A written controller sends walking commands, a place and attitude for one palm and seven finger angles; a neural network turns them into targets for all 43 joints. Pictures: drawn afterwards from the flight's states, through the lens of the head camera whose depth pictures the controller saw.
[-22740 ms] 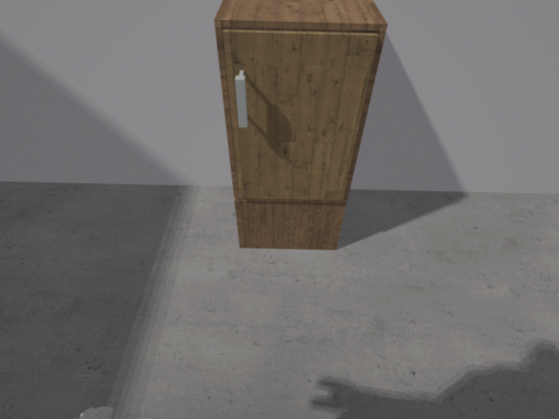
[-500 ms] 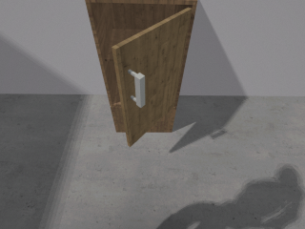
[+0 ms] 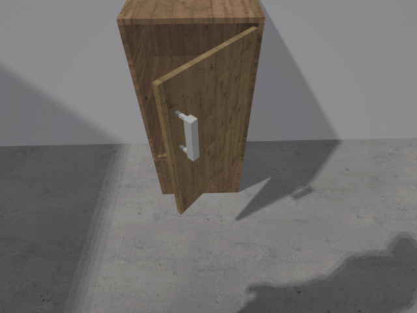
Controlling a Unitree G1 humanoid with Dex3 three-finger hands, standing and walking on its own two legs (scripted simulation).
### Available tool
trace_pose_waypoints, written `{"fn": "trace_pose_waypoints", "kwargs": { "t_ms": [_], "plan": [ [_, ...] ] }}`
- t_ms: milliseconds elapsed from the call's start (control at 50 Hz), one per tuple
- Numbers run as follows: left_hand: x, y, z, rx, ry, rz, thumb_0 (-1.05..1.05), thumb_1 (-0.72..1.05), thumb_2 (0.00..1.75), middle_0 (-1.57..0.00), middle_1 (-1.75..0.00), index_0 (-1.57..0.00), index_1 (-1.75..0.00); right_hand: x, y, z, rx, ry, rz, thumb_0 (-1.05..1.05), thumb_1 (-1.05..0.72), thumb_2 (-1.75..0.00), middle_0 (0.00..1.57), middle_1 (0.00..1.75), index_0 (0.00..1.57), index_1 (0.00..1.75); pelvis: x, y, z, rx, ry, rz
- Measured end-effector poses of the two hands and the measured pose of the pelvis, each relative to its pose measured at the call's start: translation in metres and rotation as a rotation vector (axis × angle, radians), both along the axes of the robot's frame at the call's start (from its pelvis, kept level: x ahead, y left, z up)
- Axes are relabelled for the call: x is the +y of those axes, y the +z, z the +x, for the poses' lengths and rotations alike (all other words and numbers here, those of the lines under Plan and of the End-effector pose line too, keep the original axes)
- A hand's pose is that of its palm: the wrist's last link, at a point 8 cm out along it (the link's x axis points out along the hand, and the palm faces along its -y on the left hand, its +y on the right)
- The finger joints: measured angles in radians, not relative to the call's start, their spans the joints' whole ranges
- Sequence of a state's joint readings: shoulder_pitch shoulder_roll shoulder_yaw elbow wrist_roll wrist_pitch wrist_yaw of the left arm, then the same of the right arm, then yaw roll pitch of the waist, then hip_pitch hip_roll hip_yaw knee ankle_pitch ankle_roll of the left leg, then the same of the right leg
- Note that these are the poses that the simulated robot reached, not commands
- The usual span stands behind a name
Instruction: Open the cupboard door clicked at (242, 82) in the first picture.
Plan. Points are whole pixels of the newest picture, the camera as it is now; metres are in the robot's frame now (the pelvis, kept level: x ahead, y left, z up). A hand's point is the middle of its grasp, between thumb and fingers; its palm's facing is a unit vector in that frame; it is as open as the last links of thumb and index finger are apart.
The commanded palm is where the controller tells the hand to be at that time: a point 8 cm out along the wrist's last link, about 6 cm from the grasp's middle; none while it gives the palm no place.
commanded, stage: let the arm hang, fingers relaxed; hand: left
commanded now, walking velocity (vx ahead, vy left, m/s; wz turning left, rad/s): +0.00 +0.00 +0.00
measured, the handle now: (186, 135) +0.55 +0.09 -0.01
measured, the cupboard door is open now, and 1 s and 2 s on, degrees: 48 48 48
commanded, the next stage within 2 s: look to check the result in 0.12 s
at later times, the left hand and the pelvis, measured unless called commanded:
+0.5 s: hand out of the picture +0.06 +0.20 -0.17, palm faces +0.03 -0.96 -0.26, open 7.4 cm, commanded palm none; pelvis +0.02 -0.01 +0.00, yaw +0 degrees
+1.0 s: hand out of the picture +0.09 +0.19 -0.17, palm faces -0.02 -0.97 -0.25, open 7.4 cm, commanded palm none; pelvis +0.03 -0.01 +0.00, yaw -4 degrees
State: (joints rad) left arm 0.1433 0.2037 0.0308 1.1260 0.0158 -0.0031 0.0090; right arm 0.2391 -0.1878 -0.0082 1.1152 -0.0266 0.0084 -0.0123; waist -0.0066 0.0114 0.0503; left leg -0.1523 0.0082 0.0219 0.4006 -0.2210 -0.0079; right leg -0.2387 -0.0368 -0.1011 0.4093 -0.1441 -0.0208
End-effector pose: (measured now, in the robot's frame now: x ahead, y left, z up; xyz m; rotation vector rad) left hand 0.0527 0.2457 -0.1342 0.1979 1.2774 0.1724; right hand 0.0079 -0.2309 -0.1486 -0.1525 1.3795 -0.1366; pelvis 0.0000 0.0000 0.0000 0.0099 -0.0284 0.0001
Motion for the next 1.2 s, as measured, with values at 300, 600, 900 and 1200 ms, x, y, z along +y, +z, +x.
{"fn": "trace_pose_waypoints", "kwargs": {
  "t_ms": [300,600,900,1200],
  "plan": [
    [-0.009,-0.003,-0.009,0.067,0.025,-0.011,0.0,0.9,0.9,-0.2,-0.3,-0.2,-0.3,-0.012,0.003,0.03,-0.012,0.018,-0.021,0.01,-0.91,-0.9,0.2,0.3,0.2,0.3,-0.006,0.002,0.016,0.006,0.002,-0.004],
    [0.001,0.004,0.008,0.049,0.018,0.027,0.0,0.9,0.9,-0.2,-0.3,-0.2,-0.3,-0.03,0.007,0.045,-0.017,0.027,-0.048,0.01,-0.91,-0.9,0.2,0.3,0.2,0.3,-0.012,0.003,0.025,0.007,0.002,-0.008],
    [0.0,0.004,0.033,0.012,-0.008,0.027,0.0,0.9,0.9,-0.2,-0.3,-0.2,-0.3,-0.033,0.009,0.05,-0.025,0.011,-0.063,0.01,-0.91,-0.9,0.2,0.3,0.2,0.3,-0.011,0.003,0.032,0.012,-0.019,-0.009],
    [-0.026,-0.009,0.05,0.056,-0.105,0.01,0.01,0.91,0.9,-0.2,-0.3,-0.2,-0.3,-0.027,-0.015,-0.006,-0.007,-0.161,-0.027,0.01,-0.91,-0.9,0.2,0.3,0.21,0.3,-0.024,-0.014,0.021,0.005,-0.162,0.027]
  ]
}}
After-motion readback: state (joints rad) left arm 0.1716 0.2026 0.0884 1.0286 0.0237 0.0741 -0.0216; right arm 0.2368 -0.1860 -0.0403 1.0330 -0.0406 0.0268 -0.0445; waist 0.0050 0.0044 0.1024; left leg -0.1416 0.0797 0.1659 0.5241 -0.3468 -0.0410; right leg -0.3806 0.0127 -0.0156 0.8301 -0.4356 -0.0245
